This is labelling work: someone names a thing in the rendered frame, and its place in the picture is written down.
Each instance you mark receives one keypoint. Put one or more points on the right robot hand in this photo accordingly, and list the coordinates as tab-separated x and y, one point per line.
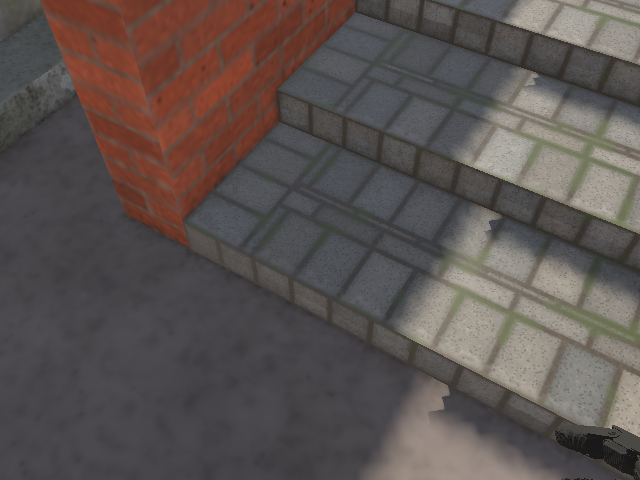
618	447

